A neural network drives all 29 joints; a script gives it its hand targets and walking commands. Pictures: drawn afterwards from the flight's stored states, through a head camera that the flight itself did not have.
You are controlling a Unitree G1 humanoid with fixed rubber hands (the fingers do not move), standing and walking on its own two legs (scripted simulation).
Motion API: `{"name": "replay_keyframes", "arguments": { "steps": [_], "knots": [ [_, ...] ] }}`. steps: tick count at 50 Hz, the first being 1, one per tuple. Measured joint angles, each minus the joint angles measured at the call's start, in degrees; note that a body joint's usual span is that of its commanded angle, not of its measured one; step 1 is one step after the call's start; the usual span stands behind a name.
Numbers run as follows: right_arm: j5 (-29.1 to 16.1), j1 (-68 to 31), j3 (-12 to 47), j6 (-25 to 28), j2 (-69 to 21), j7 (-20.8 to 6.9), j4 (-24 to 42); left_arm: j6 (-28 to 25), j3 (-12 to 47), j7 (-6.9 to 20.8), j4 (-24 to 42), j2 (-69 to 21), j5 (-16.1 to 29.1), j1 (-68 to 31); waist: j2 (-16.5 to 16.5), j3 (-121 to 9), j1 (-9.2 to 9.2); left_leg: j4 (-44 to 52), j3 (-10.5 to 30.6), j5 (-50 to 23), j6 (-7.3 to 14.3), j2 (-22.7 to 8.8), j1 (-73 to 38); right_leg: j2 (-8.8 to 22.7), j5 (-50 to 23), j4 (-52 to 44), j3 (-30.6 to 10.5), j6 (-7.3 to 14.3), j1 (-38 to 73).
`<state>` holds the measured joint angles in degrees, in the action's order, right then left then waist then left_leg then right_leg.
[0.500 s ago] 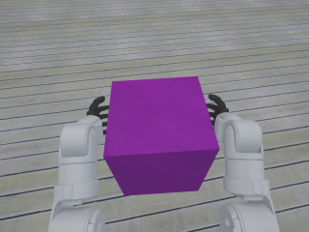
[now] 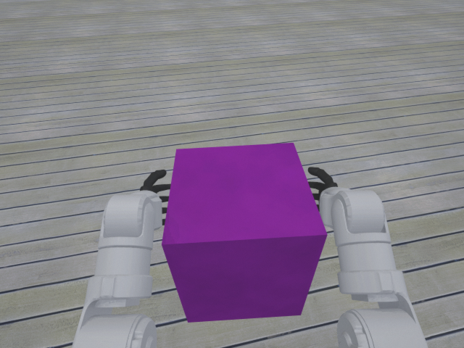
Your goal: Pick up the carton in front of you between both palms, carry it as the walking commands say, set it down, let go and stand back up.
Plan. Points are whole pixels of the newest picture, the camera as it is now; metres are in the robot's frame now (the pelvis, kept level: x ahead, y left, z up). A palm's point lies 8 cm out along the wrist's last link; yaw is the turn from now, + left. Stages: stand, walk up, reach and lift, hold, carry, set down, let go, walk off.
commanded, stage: carry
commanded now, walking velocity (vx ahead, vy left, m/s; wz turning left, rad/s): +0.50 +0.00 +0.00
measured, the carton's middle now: (239, 233) +0.33 -0.01 +0.05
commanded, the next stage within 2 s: none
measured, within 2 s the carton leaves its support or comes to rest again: neither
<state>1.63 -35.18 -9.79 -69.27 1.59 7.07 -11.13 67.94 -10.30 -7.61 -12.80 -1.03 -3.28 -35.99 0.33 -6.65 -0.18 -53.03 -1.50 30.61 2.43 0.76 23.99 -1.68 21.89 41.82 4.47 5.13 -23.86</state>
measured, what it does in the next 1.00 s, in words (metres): goes down: left foot 0.09 m lower, then right foot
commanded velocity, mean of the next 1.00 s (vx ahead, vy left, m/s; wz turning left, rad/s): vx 0.50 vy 0.00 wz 0.00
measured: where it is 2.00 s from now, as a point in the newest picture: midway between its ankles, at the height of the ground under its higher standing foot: (213, 240)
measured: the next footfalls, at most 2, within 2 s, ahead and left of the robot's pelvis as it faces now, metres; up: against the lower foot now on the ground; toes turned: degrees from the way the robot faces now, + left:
left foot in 0.46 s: +0.28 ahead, +0.16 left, -0.09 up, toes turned +3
right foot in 0.90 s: +0.52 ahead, -0.02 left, -0.09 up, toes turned -3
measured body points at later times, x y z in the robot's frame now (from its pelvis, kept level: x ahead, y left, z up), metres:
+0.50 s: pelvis +0.17 +0.06 -0.07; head +0.15 +0.07 +0.38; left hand +0.53 +0.24 +0.05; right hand +0.54 -0.07 +0.06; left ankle +0.24 +0.15 -0.81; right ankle +0.01 -0.07 -0.70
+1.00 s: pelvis +0.40 +0.05 -0.09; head +0.45 +0.05 +0.36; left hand +0.77 +0.20 +0.00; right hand +0.77 -0.11 +0.00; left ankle +0.29 +0.16 -0.72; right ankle +0.48 -0.02 -0.81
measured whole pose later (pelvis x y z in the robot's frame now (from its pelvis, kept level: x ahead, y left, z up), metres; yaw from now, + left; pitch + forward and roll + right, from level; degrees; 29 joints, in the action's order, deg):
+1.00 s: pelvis +0.40 +0.05 -0.09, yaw +1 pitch +5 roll +0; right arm -0.6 -33.4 -10.3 -63.7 0.9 8.0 -3.3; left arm 63.8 -11.2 -7.8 -1.7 -3.7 -5.2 -32.7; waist -0.5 0.5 1.0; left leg -67.8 -0.6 29.0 1.6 1.6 25.5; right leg -1.6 12.1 36.7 5.3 5.4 -29.7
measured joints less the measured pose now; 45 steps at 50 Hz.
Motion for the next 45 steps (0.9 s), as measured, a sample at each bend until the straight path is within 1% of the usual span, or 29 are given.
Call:
{"name": "replay_keyframes", "arguments": {
  "steps": [2,5,8,10,12,14,17,19,21,22,23,24,25,26,28,30,32,34,38,42,44,45],
  "knots": [
    [-0.2,-1.3,0.0,-0.4,0.4,0.0,-0.2,0.4,0.7,0.0,1.2,0.4,0.3,0.3,0.5,0.7,-0.21,-2.3,-0.1,-2.8,-0.2,0.0,2.6,0.1,-0.7,-1.7,-0.2,0.1,0.8],
    [-0.3,-2.9,-0.3,-0.8,0.6,0.0,0.4,0.8,0.8,-0.3,3.1,0.6,0.7,-0.1,0.4,1.6,-0.59,-3.8,0.2,-7.5,-0.9,-0.9,5.9,0.0,-1.2,-4.0,-0.1,0.0,2.3],
    [0.0,-3.3,-1.1,-0.9,0.1,0.0,1.5,1.1,0.1,-0.4,4.0,0.5,0.6,-0.9,0.7,1.6,-1.54,-2.3,0.6,-10.4,-1.7,-1.8,7.9,0.2,-0.8,-5.2,-0.3,-0.1,3.7],
    [0.5,-3.4,-2.1,-1.1,-0.3,0.0,2.1,0.9,-0.4,-0.4,3.5,0.2,0.5,-1.7,0.4,1.5,-2.62,0.0,1.3,-14.8,-2.4,-2.7,9.1,0.0,-0.1,-5.7,-0.2,-0.3,4.6],
    [0.9,-3.4,-3.1,-1.1,-0.6,0.0,2.4,0.5,-0.1,-0.4,2.8,0.2,0.6,-2.1,0.0,1.6,-3.98,2.7,2.2,-18.1,-2.9,-3.4,10.2,-0.2,1.0,-5.3,-0.4,-0.6,5.4],
    [1.5,-2.9,-3.6,-1.2,-1.0,0.0,3.0,-0.1,0.1,-0.4,2.0,0.3,0.9,-2.2,-0.2,1.7,-5.44,7.2,2.8,-23.4,-3.3,-4.0,10.8,-0.2,3.0,-3.8,-0.8,-1.0,6.0],
    [2.6,-2.7,-4.4,-1.3,-1.7,-0.1,3.4,-1.1,0.6,-0.4,0.6,0.6,1.8,-2.3,-1.0,2.2,-7.19,15.2,2.8,-31.5,-2.8,-4.3,9.9,0.2,7.2,0.1,-1.5,-2.0,7.0],
    [3.3,-2.4,-4.7,-1.3,-2.1,-0.1,3.4,-1.8,1.0,-0.4,-0.4,1.0,2.4,-2.2,-1.6,2.0,-7.72,20.0,2.0,-36.0,-1.7,-4.2,8.0,0.4,10.9,3.4,-1.8,-2.9,7.7],
    [3.7,-2.1,-5.1,-1.1,-2.4,-0.2,3.0,-2.2,1.2,-0.4,-1.7,1.2,2.8,-2.4,-1.9,1.5,-7.59,25.4,0.3,-39.7,-1.0,-4.1,4.8,0.7,15.2,7.2,-1.8,-4.0,8.6],
    [4.0,-2.3,-5.1,-0.9,-2.5,-0.3,2.4,-2.2,1.3,-0.4,-2.2,1.5,2.9,-2.7,-2.0,1.5,-7.24,27.7,-0.9,-39.3,-0.7,-3.9,2.5,1.0,17.8,9.9,-2.0,-4.5,9.1],
    [4.3,-3.0,-4.9,-0.6,-2.7,-0.4,1.4,-2.3,1.1,-0.3,-2.7,2.0,3.1,-2.9,-2.5,1.3,-6.59,28.9,-1.8,-37.4,-0.5,-3.8,0.0,1.0,20.2,14.2,-2.1,-4.8,8.8],
    [4.7,-3.7,-4.8,-0.2,-2.8,-0.5,0.3,-2.5,0.9,-0.2,-3.3,2.5,3.4,-3.3,-3.1,0.7,-5.59,27.9,-2.0,-29.3,-0.2,-3.9,-1.6,1.0,21.8,19.9,-2.3,-5.0,7.5],
    [5.0,-3.7,-4.4,0.9,-3.2,-0.5,-0.3,-3.0,1.0,0.0,-3.9,3.3,3.6,-3.8,-1.4,0.6,-4.01,24.2,-2.3,-20.4,0.1,-2.4,-0.4,2.2,21.4,26.1,-3.2,-5.0,5.1],
    [5.2,-3.3,-3.9,1.8,-3.6,-0.5,-0.8,-3.3,0.8,0.1,-4.6,3.8,3.8,-4.1,0.5,1.1,-2.82,20.2,-2.7,-16.9,0.4,-0.9,1.3,2.8,19.7,31.7,-4.7,-4.9,2.4],
    [4.9,-1.9,-2.5,2.4,-3.8,-0.6,-1.5,-2.7,0.5,0.1,-4.8,4.0,3.7,-3.2,1.3,2.4,-1.33,15.5,-3.1,-16.5,1.5,-0.2,2.8,2.4,15.4,40.5,-5.2,-4.5,-3.4],
    [3.8,0.8,-1.4,2.1,-3.5,-0.4,-0.1,-1.8,0.9,0.1,-3.5,3.3,3.1,-1.7,1.4,3.8,-0.23,13.7,-3.0,-14.2,1.9,-0.1,2.7,2.3,11.0,42.5,-4.3,-4.0,-9.1],
    [2.1,2.5,-0.8,1.8,-3.2,0.5,2.6,-1.0,1.0,-0.1,-0.6,2.5,2.5,-0.6,1.5,5.6,0.68,13.2,-2.8,-12.4,2.0,0.0,2.2,3.0,6.5,39.5,-3.5,-3.6,-14.0],
    [1.3,3.1,-1.1,2.5,-3.1,0.8,4.4,-1.2,0.9,-0.2,2.0,1.7,1.8,0.2,1.7,7.1,1.32,13.4,-2.9,-11.2,2.1,0.2,1.2,3.7,3.5,34.5,-3.5,-3.9,-17.8],
    [0.8,3.7,-1.5,4.5,-3.7,0.9,7.0,-2.4,-0.5,-0.2,7.0,-0.1,0.6,2.3,1.4,8.4,2.99,14.4,-2.8,-8.5,2.1,0.5,-1.7,4.1,-1.6,20.6,-3.4,-4.3,-20.9],
    [0.3,4.2,-1.1,6.0,-4.0,0.9,8.7,-3.6,-1.6,-0.2,10.8,-1.5,-0.1,4.3,0.5,7.7,4.39,15.5,-2.2,-4.8,1.3,0.5,-6.0,2.7,-7.7,4.7,-2.1,-3.0,-17.7],
    [-0.1,4.1,-0.6,6.4,-3.5,0.9,9.0,-3.9,-1.9,-0.2,11.9,-1.9,-0.3,4.6,0.0,7.0,4.52,14.5,-2.0,-2.4,0.7,0.3,-8.2,1.1,-11.6,-3.8,-0.1,-1.7,-13.2],
    [-0.4,4.0,-0.5,6.3,-3.0,0.9,9.3,-4.0,-1.7,-0.2,12.0,-2.1,-0.6,4.4,0.0,6.5,4.40,11.8,-1.9,-1.3,0.4,0.5,-8.4,0.8,-14.6,-7.7,0.7,-0.7,-10.2]
  ]
}}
